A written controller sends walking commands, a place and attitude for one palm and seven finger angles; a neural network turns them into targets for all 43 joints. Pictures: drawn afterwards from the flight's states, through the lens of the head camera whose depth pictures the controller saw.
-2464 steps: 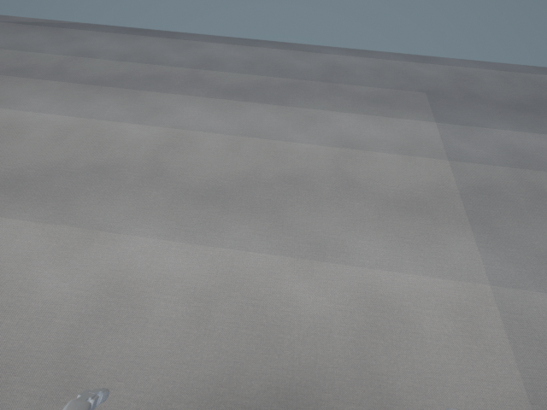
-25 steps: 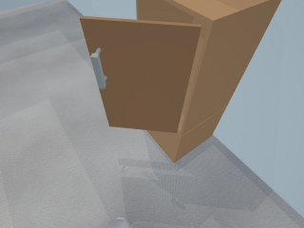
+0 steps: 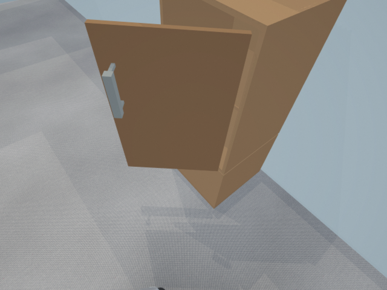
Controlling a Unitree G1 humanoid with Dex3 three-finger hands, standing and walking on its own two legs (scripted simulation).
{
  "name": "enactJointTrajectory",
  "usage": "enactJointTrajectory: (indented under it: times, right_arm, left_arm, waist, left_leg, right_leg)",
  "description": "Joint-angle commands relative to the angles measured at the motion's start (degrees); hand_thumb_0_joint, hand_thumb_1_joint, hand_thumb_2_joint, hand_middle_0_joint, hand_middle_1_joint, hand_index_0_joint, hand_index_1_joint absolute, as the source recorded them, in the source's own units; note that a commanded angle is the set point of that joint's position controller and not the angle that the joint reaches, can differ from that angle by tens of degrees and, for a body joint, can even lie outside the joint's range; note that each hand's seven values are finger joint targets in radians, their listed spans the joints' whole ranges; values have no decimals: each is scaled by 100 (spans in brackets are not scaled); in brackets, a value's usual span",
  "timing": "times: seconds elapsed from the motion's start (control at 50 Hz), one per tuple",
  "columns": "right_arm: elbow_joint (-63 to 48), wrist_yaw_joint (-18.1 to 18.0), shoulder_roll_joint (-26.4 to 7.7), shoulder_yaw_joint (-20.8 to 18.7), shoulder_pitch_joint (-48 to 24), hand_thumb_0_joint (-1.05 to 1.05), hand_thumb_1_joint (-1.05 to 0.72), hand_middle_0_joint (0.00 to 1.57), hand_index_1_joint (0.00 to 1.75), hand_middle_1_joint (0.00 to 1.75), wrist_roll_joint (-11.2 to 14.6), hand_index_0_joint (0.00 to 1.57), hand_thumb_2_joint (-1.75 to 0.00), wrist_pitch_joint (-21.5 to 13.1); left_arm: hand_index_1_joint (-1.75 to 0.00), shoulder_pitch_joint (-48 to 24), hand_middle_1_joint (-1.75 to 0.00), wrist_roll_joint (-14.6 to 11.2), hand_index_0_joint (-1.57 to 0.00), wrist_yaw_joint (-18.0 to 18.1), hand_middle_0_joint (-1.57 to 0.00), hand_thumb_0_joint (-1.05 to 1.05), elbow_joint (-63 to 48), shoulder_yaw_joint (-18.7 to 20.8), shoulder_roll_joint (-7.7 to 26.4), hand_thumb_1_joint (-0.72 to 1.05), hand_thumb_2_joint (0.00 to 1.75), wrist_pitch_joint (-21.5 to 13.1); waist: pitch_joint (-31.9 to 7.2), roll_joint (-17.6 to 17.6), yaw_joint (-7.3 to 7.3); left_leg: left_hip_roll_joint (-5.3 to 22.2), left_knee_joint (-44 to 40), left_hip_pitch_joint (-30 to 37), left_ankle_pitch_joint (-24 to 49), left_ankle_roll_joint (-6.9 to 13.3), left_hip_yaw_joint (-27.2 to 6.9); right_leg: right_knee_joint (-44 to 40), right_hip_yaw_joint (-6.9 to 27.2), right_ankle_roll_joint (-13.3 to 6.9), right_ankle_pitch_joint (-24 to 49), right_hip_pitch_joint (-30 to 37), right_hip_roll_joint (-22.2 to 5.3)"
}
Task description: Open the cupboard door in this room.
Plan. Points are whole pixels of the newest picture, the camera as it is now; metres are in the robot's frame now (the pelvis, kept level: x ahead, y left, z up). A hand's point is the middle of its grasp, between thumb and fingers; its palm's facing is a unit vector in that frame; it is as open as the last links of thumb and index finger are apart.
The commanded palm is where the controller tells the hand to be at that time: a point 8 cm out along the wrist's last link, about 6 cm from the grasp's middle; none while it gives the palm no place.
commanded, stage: come to a stop and stand still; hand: left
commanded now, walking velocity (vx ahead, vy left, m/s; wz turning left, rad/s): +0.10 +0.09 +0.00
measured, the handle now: (115, 91) +0.59 +0.25 +0.05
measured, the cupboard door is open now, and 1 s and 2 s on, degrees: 48 48 48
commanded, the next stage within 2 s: look again from close up in 1.82 s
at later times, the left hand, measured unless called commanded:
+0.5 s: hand out of the picture +0.00 +0.17 -0.18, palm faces +0.05 -0.98 -0.22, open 7.4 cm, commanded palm none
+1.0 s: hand out of the picture +0.00 +0.22 -0.17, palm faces +0.02 -0.97 -0.26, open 7.4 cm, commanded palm none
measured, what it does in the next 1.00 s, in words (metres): steps on the spot: right foot, then left foot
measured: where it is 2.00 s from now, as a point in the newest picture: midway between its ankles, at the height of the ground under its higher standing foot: outside the picture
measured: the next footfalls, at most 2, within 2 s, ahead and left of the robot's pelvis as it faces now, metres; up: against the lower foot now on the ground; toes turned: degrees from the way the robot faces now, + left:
right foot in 0.08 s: +0.01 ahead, -0.17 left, +0.00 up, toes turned -2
left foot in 0.36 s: +0.02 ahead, +0.09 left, +0.00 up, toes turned +4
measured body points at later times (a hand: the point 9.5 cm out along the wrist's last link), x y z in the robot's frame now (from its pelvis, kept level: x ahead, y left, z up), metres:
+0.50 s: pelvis -0.01 -0.02 +0.00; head +0.02 +0.00 +0.44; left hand +0.00 +0.23 -0.16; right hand +0.03 -0.26 -0.15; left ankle -0.02 +0.08 -0.74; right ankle -0.03 -0.17 -0.74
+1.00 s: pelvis -0.04 +0.01 +0.00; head -0.06 +0.02 +0.45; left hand +0.00 +0.27 -0.15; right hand +0.04 -0.24 -0.13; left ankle -0.02 +0.08 -0.74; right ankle -0.03 -0.16 -0.74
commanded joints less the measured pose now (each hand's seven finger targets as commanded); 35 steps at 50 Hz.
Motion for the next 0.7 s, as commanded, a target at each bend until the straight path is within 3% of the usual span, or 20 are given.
enactJointTrajectory:
  times: [0.0, 0.02, 0.04, 0.06, 0.08, 0.1, 0.12, 0.16, 0.24, 0.28, 0.3, 0.34, 0.38, 0.4, 0.42, 0.44, 0.5, 0.56, 0.6, 0.68]
  right_arm:
    - [-201, 31, -1018, -242, 228, 0, -90, 20, 30, 30, -20, 20, -90, -4]
    - [-207, 65, -883, -220, 298, 0, -90, 20, 30, 30, 14, 20, -90, 11]
    - [-242, 93, -507, -136, 329, 0, -90, 20, 30, 30, 88, 20, -90, 51]
    - [-388, 161, -243, -51, 223, 0, -90, 20, 30, 30, 106, 20, -90, 79]
    - [-464, 214, -502, -78, 64, 0, -90, 20, 30, 30, 73, 20, -90, 93]
    - [-423, 256, -366, -55, 234, 0, -90, 20, 30, 30, 60, 20, -90, 74]
    - [-237, 242, -332, -44, 379, 0, -90, 20, 30, 30, 34, 20, -90, 72]
    - [-76, 231, -440, -42, 752, 0, -90, 20, 30, 30, 64, 20, -90, 47]
    - [-73, 190, -414, -20, 736, 0, -90, 20, 30, 30, 114, 20, -90, -34]
    - [11, 131, -371, 18, 891, 0, -90, 20, 30, 30, 121, 20, -90, -102]
    - [64, 106, -430, 30, 939, 0, -90, 20, 30, 30, 134, 20, -90, -137]
    - [74, 26, -690, 9, 992, 0, -90, 20, 30, 30, 105, 20, -90, -193]
    - [107, -15, -756, 24, 990, 0, -90, 20, 30, 30, 81, 20, -90, -169]
    - [-523, 89, -1602, -11, 224, 0, -90, 20, 30, 30, 85, 20, -90, -193]
    - [-764, 95, -1102, -75, 419, 0, -90, 20, 30, 30, 39, 20, -90, -293]
    - [-663, 81, -584, -5, 579, 0, -90, 20, 30, 30, 10, 20, -90, -269]
    - [-682, 88, -556, 54, 884, 0, -90, 20, 30, 30, 30, 20, -90, -287]
    - [-745, 41, -919, -39, 858, 0, -90, 20, 30, 30, 66, 20, -90, -306]
    - [-778, 29, -988, -44, 750, 0, -90, 20, 30, 30, 69, 20, -90, -306]
    - [-826, 41, -1079, -52, 463, 0, -90, 20, 30, 30, 67, 20, -90, -303]
  left_arm:
    - [-30, 1115, -30, -40, -20, -24, -20, 0, 62, -67, 8, 90, 90, -168]
    - [-30, 1377, -30, -27, -20, 1, -20, 0, 173, -53, 147, 90, 90, -204]
    - [-30, 1362, -30, 25, -20, 50, -20, 0, 171, -39, 459, 90, 90, -277]
    - [-30, 910, -30, 32, -20, 85, -20, 0, -2, -23, 867, 90, 90, -316]
    - [-30, 425, -30, 21, -20, 104, -20, 0, -225, -75, 921, 90, 90, -338]
    - [-30, 85, -30, 23, -20, 95, -20, 0, -262, -88, 898, 90, 90, -365]
    - [-30, 21, -30, 3, -20, 103, -20, 0, -191, -99, 774, 90, 90, -448]
    - [-30, 77, -30, -44, -20, 67, -20, 0, -99, -143, 679, 90, 90, -508]
    - [-30, 472, -30, -14, -20, 81, -20, 0, 98, -78, 777, 90, 90, -519]
    - [-30, 577, -30, -45, -20, 95, -20, 0, 247, -65, 767, 90, 90, -511]
    - [-30, 594, -30, -78, -20, 86, -20, 0, 265, -79, 664, 90, 90, -487]
    - [-30, 714, -30, -120, -20, 90, -20, 0, 265, -134, 389, 90, 90, -447]
    - [-30, 626, -30, -86, -20, 121, -20, 0, 290, -172, 218, 90, 90, -392]
    - [-30, 565, -30, -56, -20, 150, -20, 0, -115, -239, 1590, 90, 90, -613]
    - [-30, 589, -30, -28, -20, 182, -20, 0, -193, -98, 1027, 90, 90, -598]
    - [-30, 627, -30, -25, -20, 206, -20, 0, -97, -138, 688, 90, 90, -565]
    - [-30, 785, -30, -21, -20, 201, -20, 0, -257, -258, 523, 90, 90, -500]
    - [-30, 841, -30, -25, -20, 214, -20, 0, -340, -267, 529, 90, 90, -461]
    - [-30, 877, -30, -26, -20, 210, -20, 0, -405, -285, 520, 90, 90, -428]
    - [-30, 753, -30, -34, -20, 180, -20, 0, -457, -259, 689, 90, 90, -409]
  waist:
    - [-548, 950, 221]
    - [-555, 504, 297]
    - [-336, -593, 294]
    - [61, -1800, 228]
    - [416, -1308, 206]
    - [297, -784, 15]
    - [298, -1159, -5]
    - [159, -1278, -41]
    - [6, -943, 156]
    - [-278, -869, 138]
    - [-313, -633, 148]
    - [-664, 184, 200]
    - [-510, -107, 186]
    - [541, -47, 173]
    - [-388, 30, 52]
    - [-644, 134, -24]
    - [-920, 122, -34]
    - [-873, 314, 19]
    - [-742, 363, 65]
    - [-324, 170, 84]
  left_leg:
    - [844, -1346, -193, -1914, 299, -1138]
    - [486, -1092, -505, -2173, 63, -886]
    - [-44, -195, -751, -2247, -242, -489]
    - [-388, 651, -829, -2013, -433, -250]
    - [-258, 1289, -501, -1965, -326, -584]
    - [-307, 1334, -167, -1748, -301, -517]
    - [-347, 1444, -239, -1357, -304, -550]
    - [-405, 1520, -161, -1203, -357, -514]
    - [-485, 682, -39, -1386, -423, -371]
    - [-541, -338, 500, -777, -399, -361]
    - [-446, -501, 874, -23, -309, -511]
    - [214, -301, 1410, 1553, -39, -965]
    - [306, -391, 1096, 1164, 74, -1044]
    - [-241, -329, 614, -232, 27, -1028]
    - [-289, 199, 492, -307, 5, -882]
    - [-320, 232, 558, -233, -48, -811]
    - [-141, 143, 915, 811, 53, -884]
    - [131, 178, 1191, 2478, 181, -1017]
    - [186, 134, 1208, 2801, 245, -1042]
    - [68, -142, 788, 1588, 184, -979]
  right_leg:
    - [-2064, -501, -135, 638, 1538, 197]
    - [-2715, -383, -166, 798, 2032, 88]
    - [-3742, 808, -449, -365, 1732, -798]
    - [-4610, 2039, -841, -1680, 748, -1805]
    - [-4784, 2081, -1040, -1713, -162, -2052]
    - [-4575, 1746, -1027, -1195, -277, -1875]
    - [-4294, 1454, -891, -90, 74, -1476]
    - [-3945, 906, -797, 1121, 569, -1289]
    - [-3330, 873, -888, 2712, 1288, -1489]
    - [-2778, 797, -757, 3544, 1542, -1390]
    - [-2562, 586, -578, 3381, 1316, -1139]
    - [-2304, 210, -295, 2710, 1007, -689]
    - [-2499, 118, -238, 1887, 1079, -461]
    - [-3015, 165, -319, 1293, 826, -319]
    - [-2681, 627, -434, 1248, 853, -768]
    - [-2621, 765, -506, 1372, 933, -897]
    - [-2157, 250, -363, 2304, 1069, -509]
    - [-1857, -104, -215, 2294, 953, -238]
    - [-1879, -108, -183, 2137, 932, -162]
    - [-2084, 5, -166, 2145, 973, -264]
